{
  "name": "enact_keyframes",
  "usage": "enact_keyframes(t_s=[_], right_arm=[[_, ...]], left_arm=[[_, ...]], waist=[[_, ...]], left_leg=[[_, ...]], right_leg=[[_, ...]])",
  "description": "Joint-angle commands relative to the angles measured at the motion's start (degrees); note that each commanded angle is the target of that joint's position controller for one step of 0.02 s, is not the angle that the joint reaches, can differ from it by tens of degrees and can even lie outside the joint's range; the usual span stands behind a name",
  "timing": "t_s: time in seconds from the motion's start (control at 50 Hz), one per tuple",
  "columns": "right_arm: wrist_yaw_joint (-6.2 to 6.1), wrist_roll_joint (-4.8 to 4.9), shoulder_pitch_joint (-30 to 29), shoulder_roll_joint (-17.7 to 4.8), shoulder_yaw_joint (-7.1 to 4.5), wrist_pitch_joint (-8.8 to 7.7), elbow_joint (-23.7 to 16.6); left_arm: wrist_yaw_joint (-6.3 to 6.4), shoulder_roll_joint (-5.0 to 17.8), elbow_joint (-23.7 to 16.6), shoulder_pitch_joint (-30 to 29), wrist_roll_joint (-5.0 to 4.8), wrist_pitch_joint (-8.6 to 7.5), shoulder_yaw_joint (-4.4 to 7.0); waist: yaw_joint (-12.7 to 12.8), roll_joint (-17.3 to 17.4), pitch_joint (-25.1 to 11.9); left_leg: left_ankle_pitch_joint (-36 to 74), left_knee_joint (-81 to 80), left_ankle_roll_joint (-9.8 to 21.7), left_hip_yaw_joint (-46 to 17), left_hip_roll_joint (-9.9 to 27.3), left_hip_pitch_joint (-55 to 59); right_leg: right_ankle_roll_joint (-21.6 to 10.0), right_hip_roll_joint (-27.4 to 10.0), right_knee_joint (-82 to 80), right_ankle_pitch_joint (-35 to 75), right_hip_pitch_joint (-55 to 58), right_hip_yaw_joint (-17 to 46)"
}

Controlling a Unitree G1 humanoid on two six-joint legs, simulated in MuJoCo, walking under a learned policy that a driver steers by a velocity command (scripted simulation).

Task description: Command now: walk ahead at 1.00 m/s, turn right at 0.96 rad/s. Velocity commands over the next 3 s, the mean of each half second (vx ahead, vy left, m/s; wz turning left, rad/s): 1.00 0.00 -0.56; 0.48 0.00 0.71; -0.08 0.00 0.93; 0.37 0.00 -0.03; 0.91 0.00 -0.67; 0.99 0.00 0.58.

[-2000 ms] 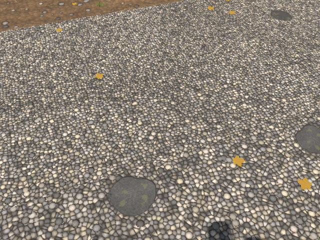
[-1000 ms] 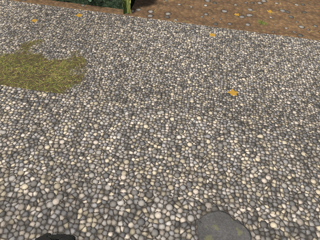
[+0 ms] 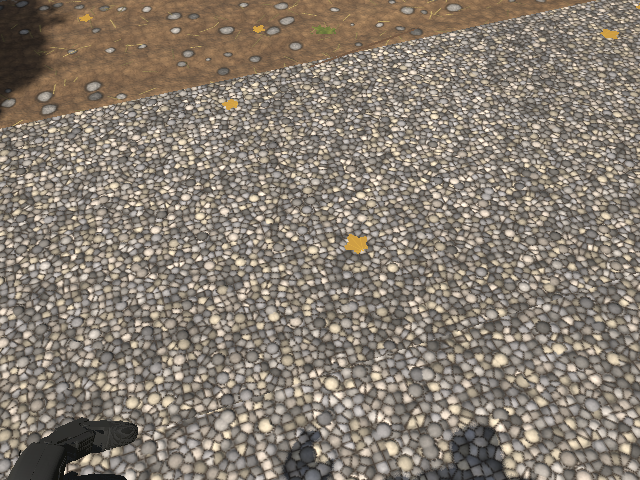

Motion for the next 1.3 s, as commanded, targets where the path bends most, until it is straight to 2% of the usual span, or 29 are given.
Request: enact_keyframes(t_s=[0.02,0.08,0.1,0.12,0.14,0.18,0.2,0.22,0.38,0.42,0.44,0.5,0.66,0.68,0.74,0.78,0.8,0.82,0.88,0.9,0.92,0.94,1.04,1.08,1.12,1.16,1.18,1.24,1.3], right_arm=[[-0.43,0.45,-4.12,-7.08,-0.04,0.36,-3.49],[-1.42,0.01,-5.38,-7.23,-0.72,3.98,-1.76],[-0.95,0.40,-13.13,-6.81,-2.00,5.06,-3.55],[-1.01,-0.37,-10.74,-4.09,-0.90,3.80,-10.71],[-0.65,-0.06,-10.17,-4.02,0.24,2.60,-13.05],[0.10,-2.88,-17.16,-6.80,-0.62,1.44,-14.10],[0.86,-2.07,-16.64,-4.28,-0.16,1.64,-16.67],[1.10,-2.42,-21.33,-6.64,-0.81,2.96,-17.50],[3.06,0.39,-9.97,-4.90,-2.25,4.92,-11.35],[3.15,0.38,12.74,-13.19,-4.91,5.66,-5.98],[3.85,1.69,2.24,-11.57,-3.91,6.15,-7.25],[3.81,1.05,-9.21,-7.37,-3.46,5.65,-9.49],[2.19,2.22,-8.32,-9.22,-3.23,5.00,-10.99],[4.62,-8.56,-11.84,-1.14,-0.40,0.95,-13.61],[4.94,-2.43,-41.64,-10.61,-2.82,-2.45,-27.12],[7.67,-1.17,-19.79,8.18,1.67,-2.92,-23.29],[7.67,-2.05,-11.53,3.67,0.58,-0.99,-22.91],[6.68,-3.91,-12.61,-2.07,-0.08,0.41,-20.77],[5.75,-9.36,-13.63,4.33,3.16,1.87,-19.89],[7.02,-7.77,-14.45,2.65,3.16,1.02,-17.55],[5.80,8.72,-23.69,-4.34,-1.42,4.65,-23.43],[5.35,9.54,-23.18,-5.49,-1.39,6.73,-24.15],[6.41,4.72,-17.76,-3.14,-2.36,9.60,-21.69],[5.25,2.60,-1.25,-8.95,-4.78,8.07,-16.08],[2.79,-0.05,-9.28,-14.31,-5.24,6.96,-22.22],[1.57,1.34,-20.59,-13.85,-4.40,7.89,-25.08],[0.22,0.88,-24.70,-15.91,-4.92,8.60,-25.97],[-0.24,0.88,-18.92,-10.21,-3.46,10.35,-21.35],[0.50,2.53,-16.49,-11.21,-4.57,11.16,-20.27]], left_arm=[[2.43,1.69,3.37,7.40,1.40,0.19,-0.44],[5.99,5.85,12.65,32.76,2.54,0.22,1.81],[6.79,10.26,14.83,36.45,1.87,-0.19,3.38],[6.90,18.90,16.90,36.68,0.52,-0.11,4.68],[7.06,17.32,15.27,37.38,-0.65,-0.45,4.37],[6.58,8.09,13.73,33.23,-1.62,-0.60,2.20],[8.06,12.70,11.65,26.99,-0.43,-1.21,2.96],[8.71,9.59,9.47,20.01,-0.48,-2.30,2.27],[5.19,9.06,10.59,21.81,-2.16,-4.96,1.39],[5.33,2.36,8.61,20.06,-1.77,-4.34,0.59],[5.08,-0.09,5.67,24.47,-1.02,-5.01,-0.31],[6.11,1.69,3.49,13.79,0.55,-3.71,-0.60],[5.38,-2.68,-2.41,2.70,-0.19,-1.59,-3.51],[1.41,-7.79,-2.28,12.20,3.33,-4.01,-6.56],[4.16,7.73,6.27,59.92,5.52,-4.83,0.93],[3.41,6.17,4.34,51.74,2.65,-7.14,-1.31],[2.18,8.95,-0.58,35.44,0.46,-7.50,-1.11],[3.51,0.03,-3.51,23.87,-0.25,-7.22,-3.41],[10.04,-13.43,-5.46,14.23,0.03,-8.14,-8.67],[12.02,-8.65,-6.79,15.74,0.47,-8.67,-7.35],[13.23,3.57,-1.75,14.95,-4.43,-6.83,-2.30],[13.53,5.01,-2.43,17.14,-5.50,-5.55,-2.00],[11.04,1.22,-0.73,24.82,-4.61,-1.55,-0.97],[10.16,-0.73,-0.63,23.32,-1.64,-2.60,-0.76],[7.95,1.62,-8.46,24.53,-0.67,-5.28,-3.20],[9.69,4.16,-8.80,19.02,-0.29,-4.83,-1.97],[10.48,4.13,-9.26,19.24,-2.71,-3.30,-1.99],[9.49,3.44,-5.72,17.64,1.20,1.09,-2.40],[8.40,0.30,-8.73,12.19,-0.47,3.08,-3.62]], waist=[[6.79,2.66,3.21],[18.16,0.22,-4.78],[22.45,-8.32,2.18],[11.92,-14.09,0.22],[12.61,-5.63,-10.29],[9.85,10.28,-4.65],[5.22,-1.07,-4.52],[2.31,5.54,1.89],[-2.56,3.44,-1.34],[-11.74,18.84,-11.39],[-1.38,25.15,-9.08],[2.72,2.60,3.29],[4.31,5.26,-0.62],[5.39,-1.38,-15.19],[34.48,-8.88,-9.38],[14.01,-2.61,-5.63],[5.75,-8.16,-9.17],[5.32,2.26,-2.01],[2.14,-3.34,-4.22],[4.25,-0.57,-1.76],[1.39,-6.33,3.30],[1.06,-3.39,1.38],[1.30,0.70,-4.19],[-5.97,14.49,-6.57],[-3.55,15.35,-31.55],[3.24,-2.33,-25.27],[7.05,4.22,-21.01],[5.60,-3.26,-12.53],[3.87,4.97,-16.04]], left_leg=[[59.82,12.56,5.29,0.38,9.81,-14.06],[56.25,63.05,5.68,-4.30,7.78,-22.92],[9.05,87.48,5.70,-4.25,-1.31,-40.10],[-3.65,84.39,5.53,-12.12,-0.75,-64.41],[1.72,78.64,4.08,-18.56,1.73,-72.14],[13.52,62.49,5.91,-22.54,4.47,-72.46],[12.15,54.56,3.28,-26.61,4.12,-71.21],[12.15,43.48,-0.27,-31.19,8.60,-62.74],[31.11,11.65,8.97,-11.04,-5.55,-11.03],[3.30,-0.97,19.53,-45.50,8.18,-1.53],[-5.54,-17.89,22.12,-77.64,13.43,-0.32],[3.81,-13.33,20.09,-56.01,8.52,-21.20],[65.92,-11.93,18.13,-35.52,-0.81,-32.71],[39.41,-3.19,13.18,-30.38,-6.75,-44.75],[51.73,32.42,12.21,-32.01,-12.62,-71.95],[6.31,62.77,10.47,-32.85,-17.09,-75.02],[4.67,65.43,7.78,-32.87,-11.70,-78.73],[13.06,61.30,6.74,-33.79,-3.80,-77.98],[44.43,30.63,4.02,-28.64,6.38,-59.12],[66.09,19.20,5.36,-22.75,5.28,-45.70],[66.74,20.10,3.88,-22.07,-5.21,-36.33],[66.20,18.87,3.28,-22.44,-4.41,-33.12],[72.44,-7.63,6.28,-19.15,-2.79,-24.36],[96.47,-9.47,14.08,-24.05,1.87,3.90],[104.72,7.74,29.27,-48.76,18.12,25.94],[77.84,-1.19,26.09,-51.61,14.89,5.15],[80.13,-4.22,30.11,-59.04,18.68,-8.37],[83.66,-1.50,21.45,-40.79,3.41,-24.36],[87.59,3.11,15.40,-41.27,-1.07,-23.26]], right_leg=[[-0.78,5.56,-4.14,-1.34,21.17,-7.60],[-5.48,3.10,-16.39,-2.62,48.03,-1.39],[-9.53,-0.48,-24.04,-2.76,54.37,5.31],[-7.08,-5.81,2.17,34.97,71.57,9.92],[-14.47,-10.51,2.60,29.27,80.51,21.86],[-12.62,-8.12,-10.35,-16.36,64.81,30.32],[-18.16,-16.04,-16.33,-30.99,54.46,44.76],[-17.89,-17.27,-21.30,-36.44,35.33,48.07],[-3.14,1.74,-1.39,-3.91,16.86,13.24],[2.45,13.61,53.40,-34.71,6.63,6.09],[2.02,14.36,54.58,-58.59,-7.14,12.86],[3.09,2.78,40.01,-51.96,-2.66,11.53],[10.51,4.88,5.32,-33.68,17.98,3.73],[11.56,3.63,16.88,-20.29,38.60,9.85],[9.99,8.14,14.87,-40.92,62.60,0.01],[-12.92,-15.48,-1.23,1.40,55.80,32.34],[-22.46,-27.10,-7.14,-5.92,49.23,52.11],[-17.66,-26.37,-6.80,-21.90,33.42,49.06],[0.65,-9.93,-0.99,-48.22,19.42,19.76],[3.85,-2.18,2.73,-58.54,6.09,9.44],[3.52,-4.46,0.94,-49.46,-8.19,10.29],[4.40,-5.78,5.40,-48.92,-7.54,8.42],[8.41,-6.80,32.71,-45.47,12.21,0.71],[10.85,3.05,73.86,-76.78,-9.69,-4.15],[11.81,1.14,83.48,-70.77,-31.08,16.22],[11.68,1.35,68.64,-57.65,-25.92,15.41],[16.06,1.65,56.31,-55.05,-22.14,18.08],[15.61,1.93,27.85,-50.68,-2.18,10.97],[11.30,4.63,16.17,-41.62,6.13,11.50]])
